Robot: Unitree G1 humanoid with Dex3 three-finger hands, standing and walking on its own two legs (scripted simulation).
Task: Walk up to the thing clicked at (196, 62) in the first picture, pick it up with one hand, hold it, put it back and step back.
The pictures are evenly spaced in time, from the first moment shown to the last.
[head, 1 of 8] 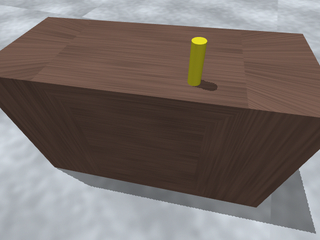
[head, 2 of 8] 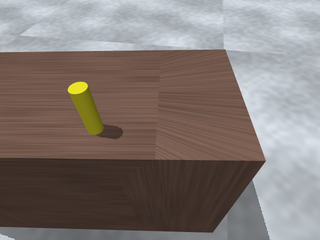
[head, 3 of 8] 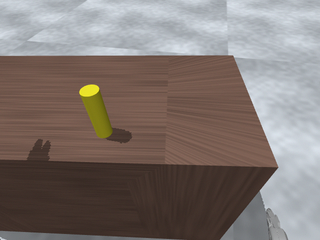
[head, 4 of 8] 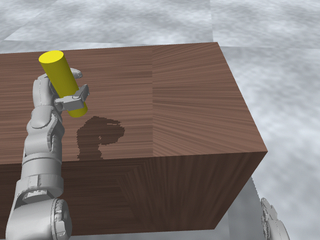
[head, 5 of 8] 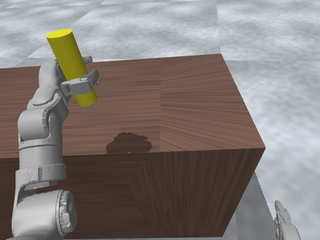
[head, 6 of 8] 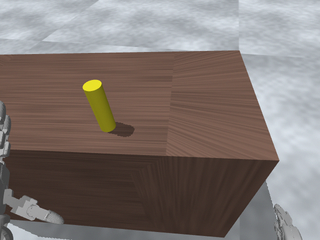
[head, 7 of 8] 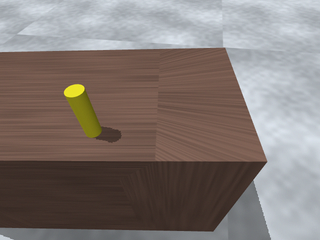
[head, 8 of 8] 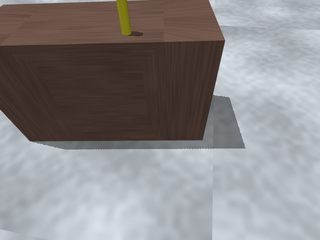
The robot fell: no
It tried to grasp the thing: yes
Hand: left
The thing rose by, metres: 0.26
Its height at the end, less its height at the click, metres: +0.00
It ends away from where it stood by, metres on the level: 0.01
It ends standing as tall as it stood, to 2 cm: yes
